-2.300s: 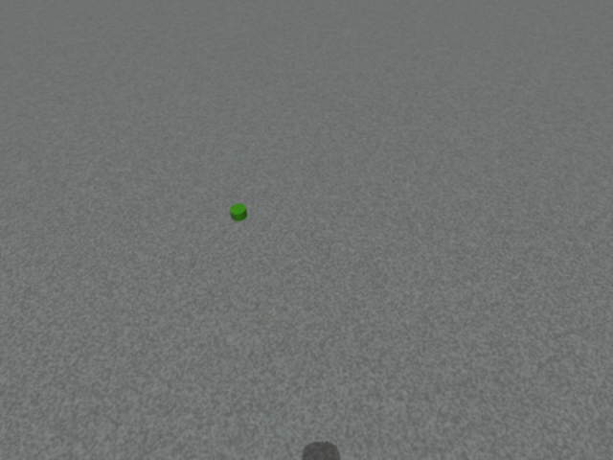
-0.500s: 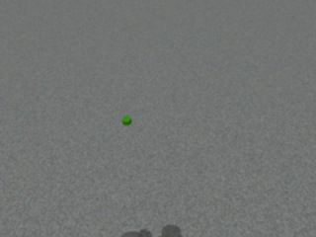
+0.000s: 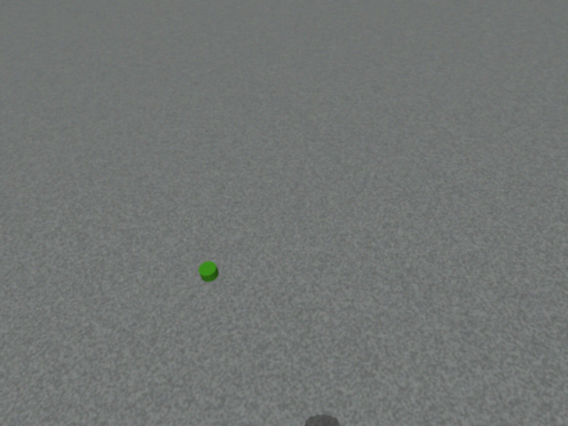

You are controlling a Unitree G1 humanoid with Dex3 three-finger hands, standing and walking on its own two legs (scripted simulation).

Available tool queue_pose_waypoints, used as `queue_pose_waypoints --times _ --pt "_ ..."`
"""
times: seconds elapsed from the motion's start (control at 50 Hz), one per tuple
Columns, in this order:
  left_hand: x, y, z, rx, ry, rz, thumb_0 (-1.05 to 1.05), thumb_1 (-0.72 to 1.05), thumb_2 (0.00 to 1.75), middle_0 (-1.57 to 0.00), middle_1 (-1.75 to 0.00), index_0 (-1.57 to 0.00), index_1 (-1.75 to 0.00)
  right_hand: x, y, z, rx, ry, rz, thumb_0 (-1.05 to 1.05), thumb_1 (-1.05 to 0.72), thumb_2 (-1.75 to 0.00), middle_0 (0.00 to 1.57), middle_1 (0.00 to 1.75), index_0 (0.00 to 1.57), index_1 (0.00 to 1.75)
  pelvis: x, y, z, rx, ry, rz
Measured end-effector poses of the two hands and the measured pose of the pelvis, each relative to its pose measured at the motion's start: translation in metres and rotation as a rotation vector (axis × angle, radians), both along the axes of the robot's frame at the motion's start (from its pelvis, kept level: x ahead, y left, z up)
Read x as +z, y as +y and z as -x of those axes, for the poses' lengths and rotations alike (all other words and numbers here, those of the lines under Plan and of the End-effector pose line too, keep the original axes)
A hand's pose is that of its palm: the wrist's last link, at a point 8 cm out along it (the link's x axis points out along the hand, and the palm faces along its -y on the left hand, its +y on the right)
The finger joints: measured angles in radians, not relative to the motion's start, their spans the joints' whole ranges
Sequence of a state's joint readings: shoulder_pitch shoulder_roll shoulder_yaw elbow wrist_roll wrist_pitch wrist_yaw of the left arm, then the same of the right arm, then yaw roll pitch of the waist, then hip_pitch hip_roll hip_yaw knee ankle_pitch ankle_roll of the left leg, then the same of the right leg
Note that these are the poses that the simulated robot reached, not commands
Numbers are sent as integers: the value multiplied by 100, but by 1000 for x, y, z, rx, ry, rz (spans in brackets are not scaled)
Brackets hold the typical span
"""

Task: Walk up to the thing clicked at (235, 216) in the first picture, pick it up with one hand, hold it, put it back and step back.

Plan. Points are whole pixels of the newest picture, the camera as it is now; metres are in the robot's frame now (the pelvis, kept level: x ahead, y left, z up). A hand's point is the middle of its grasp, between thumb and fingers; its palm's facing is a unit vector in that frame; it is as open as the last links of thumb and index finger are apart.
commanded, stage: walk up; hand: left
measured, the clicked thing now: (208, 271) +0.87 +0.37 -0.72
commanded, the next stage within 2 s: none
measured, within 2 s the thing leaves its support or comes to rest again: neither
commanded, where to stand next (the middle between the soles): +0.49 +0.06 m, yaw -1 degrees
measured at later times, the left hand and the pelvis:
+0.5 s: hand (103, 397) +0.23 +0.33 -0.13, palm faces -0.04 -0.93 -0.36, open 7.4 cm; pelvis +0.19 +0.05 +0.02, yaw +0 degrees
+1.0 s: hand (132, 289) +0.41 +0.32 -0.09, palm faces -0.04 -0.90 -0.43, open 7.4 cm; pelvis +0.34 +0.04 +0.02, yaw -1 degrees
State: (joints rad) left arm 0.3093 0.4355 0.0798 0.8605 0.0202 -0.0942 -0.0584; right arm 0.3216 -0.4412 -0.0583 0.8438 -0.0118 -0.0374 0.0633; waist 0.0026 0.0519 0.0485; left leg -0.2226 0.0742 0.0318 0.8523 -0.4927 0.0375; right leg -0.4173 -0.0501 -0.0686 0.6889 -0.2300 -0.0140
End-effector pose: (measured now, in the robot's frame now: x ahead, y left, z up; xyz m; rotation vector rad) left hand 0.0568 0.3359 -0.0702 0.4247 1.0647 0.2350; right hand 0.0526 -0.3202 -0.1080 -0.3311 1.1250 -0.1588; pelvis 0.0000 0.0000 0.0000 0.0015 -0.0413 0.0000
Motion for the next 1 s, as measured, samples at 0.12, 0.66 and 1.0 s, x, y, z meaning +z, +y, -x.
queue_pose_waypoints --times 0.12,0.66,1.0 --pt "13 -11 -20 48 23 10 0 90 90 -21 -30 -20 -30 6 6 -66 42 11 -22 1 -91 -90 20 30 20 29 14 0 -43 11 2 7" --pt "-6 27 -259 -53 65 87 0 90 90 -21 -30 -20 -30 38 49 -219 -34 12 32 1 -90 -90 21 30 20 30 23 48 -241 -18 5 -10" --pt "16 22 -346 -19 12 21 0 90 90 -21 -30 -21 -30 12 49 -341 3 45 -35 1 -91 -90 20 30 20 29 21 40 -344 -23 -3 7"
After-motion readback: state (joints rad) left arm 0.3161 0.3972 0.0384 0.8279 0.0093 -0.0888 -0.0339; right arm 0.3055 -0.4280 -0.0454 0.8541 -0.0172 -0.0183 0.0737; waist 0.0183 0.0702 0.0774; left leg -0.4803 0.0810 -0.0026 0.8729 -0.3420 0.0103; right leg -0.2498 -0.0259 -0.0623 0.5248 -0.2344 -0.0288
